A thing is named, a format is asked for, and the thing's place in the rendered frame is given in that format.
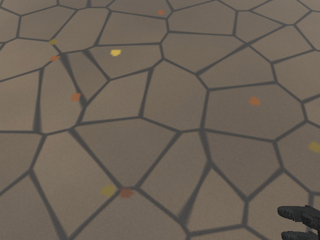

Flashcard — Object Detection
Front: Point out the robot right hand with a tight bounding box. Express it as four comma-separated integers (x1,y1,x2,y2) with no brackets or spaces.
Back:
277,205,320,240

